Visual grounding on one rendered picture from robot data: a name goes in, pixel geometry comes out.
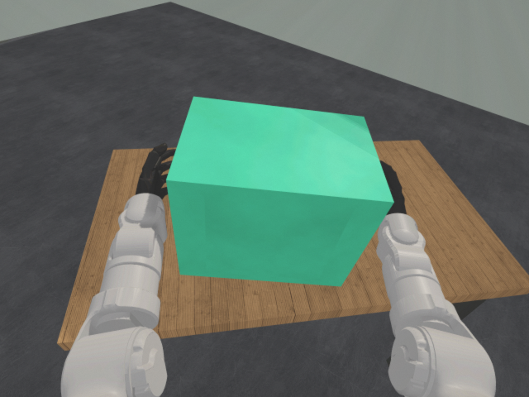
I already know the robot left upper arm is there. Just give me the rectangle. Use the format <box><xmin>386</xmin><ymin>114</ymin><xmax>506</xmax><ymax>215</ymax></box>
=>
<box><xmin>62</xmin><ymin>326</ymin><xmax>167</xmax><ymax>397</ymax></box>

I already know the carton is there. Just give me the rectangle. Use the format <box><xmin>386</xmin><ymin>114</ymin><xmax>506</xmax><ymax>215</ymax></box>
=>
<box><xmin>166</xmin><ymin>97</ymin><xmax>394</xmax><ymax>287</ymax></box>

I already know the robot right forearm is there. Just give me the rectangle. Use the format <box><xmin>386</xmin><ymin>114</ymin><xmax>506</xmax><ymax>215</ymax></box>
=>
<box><xmin>376</xmin><ymin>213</ymin><xmax>496</xmax><ymax>396</ymax></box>

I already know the robot right hand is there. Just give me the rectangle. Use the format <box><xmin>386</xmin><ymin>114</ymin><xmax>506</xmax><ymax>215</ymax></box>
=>
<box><xmin>380</xmin><ymin>160</ymin><xmax>407</xmax><ymax>215</ymax></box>

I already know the robot left hand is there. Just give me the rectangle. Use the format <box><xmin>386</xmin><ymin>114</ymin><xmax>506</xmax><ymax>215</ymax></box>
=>
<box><xmin>136</xmin><ymin>143</ymin><xmax>176</xmax><ymax>199</ymax></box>

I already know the table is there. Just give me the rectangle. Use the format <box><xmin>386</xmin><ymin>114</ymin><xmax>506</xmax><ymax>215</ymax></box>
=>
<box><xmin>57</xmin><ymin>140</ymin><xmax>529</xmax><ymax>367</ymax></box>

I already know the robot left forearm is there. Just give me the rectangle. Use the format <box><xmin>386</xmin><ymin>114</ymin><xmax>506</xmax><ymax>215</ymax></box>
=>
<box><xmin>61</xmin><ymin>193</ymin><xmax>168</xmax><ymax>397</ymax></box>

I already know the robot right upper arm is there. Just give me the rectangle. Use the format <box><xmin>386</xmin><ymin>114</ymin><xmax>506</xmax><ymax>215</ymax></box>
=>
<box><xmin>388</xmin><ymin>325</ymin><xmax>495</xmax><ymax>397</ymax></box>

